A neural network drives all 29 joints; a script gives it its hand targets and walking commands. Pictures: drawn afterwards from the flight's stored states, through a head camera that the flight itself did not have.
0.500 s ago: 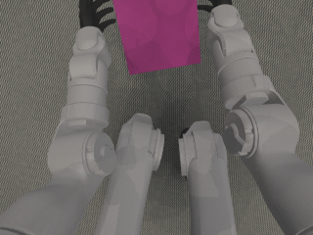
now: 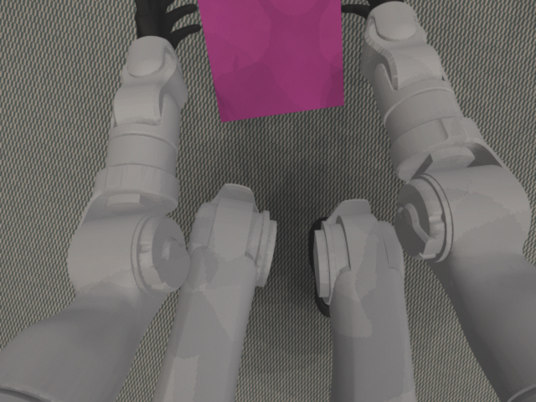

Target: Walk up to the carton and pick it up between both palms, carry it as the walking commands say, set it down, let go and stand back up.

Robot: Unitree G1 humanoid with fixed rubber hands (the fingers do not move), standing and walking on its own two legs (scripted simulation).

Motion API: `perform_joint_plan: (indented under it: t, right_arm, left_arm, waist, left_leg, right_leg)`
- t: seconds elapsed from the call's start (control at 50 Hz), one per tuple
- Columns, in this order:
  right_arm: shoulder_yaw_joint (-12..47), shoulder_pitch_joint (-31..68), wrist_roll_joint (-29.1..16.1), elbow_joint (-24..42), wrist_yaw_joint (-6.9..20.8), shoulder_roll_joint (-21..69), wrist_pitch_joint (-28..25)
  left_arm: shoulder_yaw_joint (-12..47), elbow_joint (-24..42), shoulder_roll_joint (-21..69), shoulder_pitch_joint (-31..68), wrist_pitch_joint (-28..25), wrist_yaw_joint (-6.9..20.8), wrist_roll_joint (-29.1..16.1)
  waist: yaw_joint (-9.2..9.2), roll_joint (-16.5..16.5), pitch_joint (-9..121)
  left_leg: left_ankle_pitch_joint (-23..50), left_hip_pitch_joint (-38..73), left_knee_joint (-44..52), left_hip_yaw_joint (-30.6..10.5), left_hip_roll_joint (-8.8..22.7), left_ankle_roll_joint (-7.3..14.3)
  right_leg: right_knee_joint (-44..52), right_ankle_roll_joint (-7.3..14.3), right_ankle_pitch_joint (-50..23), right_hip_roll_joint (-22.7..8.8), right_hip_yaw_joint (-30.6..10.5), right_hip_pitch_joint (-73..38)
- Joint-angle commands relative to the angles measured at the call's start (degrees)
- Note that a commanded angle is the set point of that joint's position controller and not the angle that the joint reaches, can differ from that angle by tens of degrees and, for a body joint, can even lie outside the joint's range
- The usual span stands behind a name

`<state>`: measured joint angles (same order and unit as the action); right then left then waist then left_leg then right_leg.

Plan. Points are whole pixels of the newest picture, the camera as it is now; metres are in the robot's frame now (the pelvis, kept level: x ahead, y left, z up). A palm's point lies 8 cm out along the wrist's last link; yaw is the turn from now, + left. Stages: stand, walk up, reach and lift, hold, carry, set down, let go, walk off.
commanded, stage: set down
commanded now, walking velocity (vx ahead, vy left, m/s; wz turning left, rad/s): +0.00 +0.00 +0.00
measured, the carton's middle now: (270, 30) +0.54 +0.06 -0.27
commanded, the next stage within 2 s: none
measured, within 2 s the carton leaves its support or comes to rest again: rests again in 1.54 s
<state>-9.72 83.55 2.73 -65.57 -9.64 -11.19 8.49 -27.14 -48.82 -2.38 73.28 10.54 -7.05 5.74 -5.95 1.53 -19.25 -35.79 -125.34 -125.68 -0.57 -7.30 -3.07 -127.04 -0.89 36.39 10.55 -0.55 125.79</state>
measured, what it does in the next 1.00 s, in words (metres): stands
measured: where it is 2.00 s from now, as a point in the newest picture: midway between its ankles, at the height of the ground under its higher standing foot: (277, 276)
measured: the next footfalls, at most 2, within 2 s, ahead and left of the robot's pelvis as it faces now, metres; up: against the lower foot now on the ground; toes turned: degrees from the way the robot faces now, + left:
none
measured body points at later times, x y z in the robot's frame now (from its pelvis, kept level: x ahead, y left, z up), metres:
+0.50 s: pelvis +0.00 +0.00 -0.01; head +0.36 +0.01 +0.26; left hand +0.50 +0.19 -0.18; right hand +0.56 -0.07 -0.18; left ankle +0.10 +0.12 -0.34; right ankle +0.10 -0.10 -0.34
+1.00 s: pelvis +0.01 +0.00 -0.01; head +0.37 +0.01 +0.25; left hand +0.51 +0.19 -0.19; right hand +0.56 -0.07 -0.19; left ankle +0.10 +0.12 -0.34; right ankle +0.10 -0.10 -0.34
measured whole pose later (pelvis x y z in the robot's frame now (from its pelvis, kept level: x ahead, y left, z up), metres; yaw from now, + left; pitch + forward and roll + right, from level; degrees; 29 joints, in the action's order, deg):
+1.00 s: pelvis +0.01 +0.00 -0.01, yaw +1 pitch +36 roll +3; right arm -15.7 84.2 8.4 -65.3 -4.0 -10.6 6.9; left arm -29.3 -52.6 -4.9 75.5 9.0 -1.4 8.5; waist -5.6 1.5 -19.8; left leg -37.2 -126.5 -127.4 0.8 -5.5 -2.1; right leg -129.3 0.6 38.0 8.4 0.1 127.1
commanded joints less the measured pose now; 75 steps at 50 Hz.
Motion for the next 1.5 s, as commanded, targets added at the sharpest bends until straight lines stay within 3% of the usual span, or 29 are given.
perform_joint_plan:
  t: [0.0, 0.56, 1.18, 1.36, 1.48]
  right_arm:
    - [12.63, 28.00, -3.08, 5.37, 14.33, 50.77, -1.89]
    - [5.86, 21.26, 2.32, -1.00, 16.25, 44.42, -1.29]
    - [5.05, 16.42, 4.58, -0.89, 16.28, 40.02, -1.83]
    - [3.19, 14.88, 4.41, -0.87, 14.11, 29.14, -2.97]
    - [0.84, 12.93, 3.85, -0.41, 10.30, 12.65, -4.31]
  left_arm:
    - [21.71, 2.17, 42.58, 36.75, -1.50, 14.44, -3.71]
    - [16.20, -3.45, 37.83, 31.17, -1.26, 15.99, -0.08]
    - [13.74, -6.11, 34.06, 24.86, -1.97, 16.23, 0.79]
    - [9.83, -7.66, 23.75, 21.52, -3.34, 13.70, 1.29]
    - [4.78, -9.67, 8.53, 16.89, -5.52, 9.31, 1.39]
  waist:
    - [-3.03, 2.90, 56.91]
    - [-0.93, 2.83, 46.14]
    - [-0.37, 3.63, 43.33]
    - [-1.19, 3.70, 44.41]
    - [-2.03, 3.76, 46.83]
  left_leg:
    - [24.72, 24.61, 8.31, 2.15, -1.62, 2.32]
    - [19.96, 18.46, 7.82, 1.04, -1.25, 2.98]
    - [21.75, 16.82, 5.83, 0.73, -0.72, 2.63]
    - [21.39, 17.71, 5.74, 0.97, 0.09, 1.65]
    - [21.83, 19.37, 6.14, 1.14, 1.17, 0.82]
  right_leg:
    - [9.53, 2.09, -20.10, 1.30, -0.42, -21.01]
    - [9.09, 2.82, -17.10, 0.52, -1.45, -15.80]
    - [7.49, 2.18, -19.95, -0.65, -2.16, -16.70]
    - [7.32, 1.47, -19.52, -1.75, -1.97, -18.46]
    - [7.74, 0.67, -19.90, -3.04, -2.20, -20.54]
